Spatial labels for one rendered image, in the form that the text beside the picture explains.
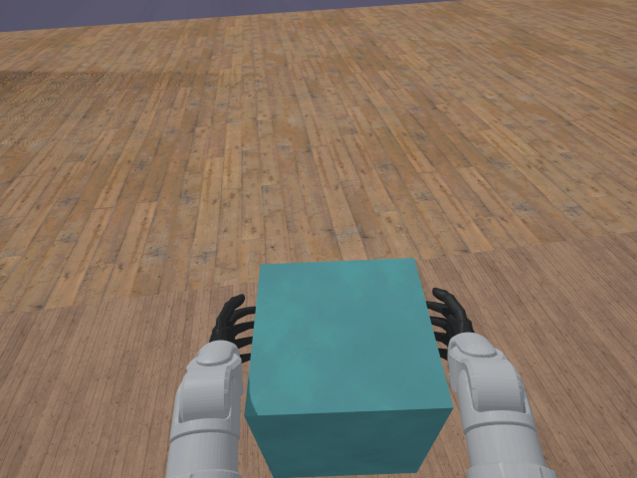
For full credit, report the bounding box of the right robot forearm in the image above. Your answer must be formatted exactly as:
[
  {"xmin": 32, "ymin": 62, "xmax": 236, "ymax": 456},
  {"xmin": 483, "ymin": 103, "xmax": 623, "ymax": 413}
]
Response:
[{"xmin": 447, "ymin": 333, "xmax": 557, "ymax": 478}]

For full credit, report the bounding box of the robot left hand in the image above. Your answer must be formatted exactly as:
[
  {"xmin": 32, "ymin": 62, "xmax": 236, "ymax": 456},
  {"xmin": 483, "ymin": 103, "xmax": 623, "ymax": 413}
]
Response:
[{"xmin": 209, "ymin": 294, "xmax": 256, "ymax": 363}]

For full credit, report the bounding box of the left robot forearm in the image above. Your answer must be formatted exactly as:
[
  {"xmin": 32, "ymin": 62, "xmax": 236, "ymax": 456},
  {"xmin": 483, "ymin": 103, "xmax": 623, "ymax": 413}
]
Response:
[{"xmin": 165, "ymin": 341, "xmax": 244, "ymax": 478}]

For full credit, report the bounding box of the carton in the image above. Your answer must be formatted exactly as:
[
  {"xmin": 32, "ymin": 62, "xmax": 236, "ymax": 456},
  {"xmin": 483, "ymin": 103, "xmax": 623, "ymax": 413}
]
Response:
[{"xmin": 244, "ymin": 258, "xmax": 454, "ymax": 478}]

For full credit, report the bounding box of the robot right hand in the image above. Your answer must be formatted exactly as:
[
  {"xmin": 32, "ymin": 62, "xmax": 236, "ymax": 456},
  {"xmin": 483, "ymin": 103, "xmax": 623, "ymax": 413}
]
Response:
[{"xmin": 426, "ymin": 288, "xmax": 474, "ymax": 360}]

